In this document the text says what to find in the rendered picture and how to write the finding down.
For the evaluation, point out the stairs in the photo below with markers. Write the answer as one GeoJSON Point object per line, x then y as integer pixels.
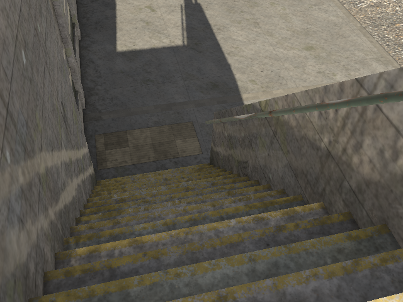
{"type": "Point", "coordinates": [201, 234]}

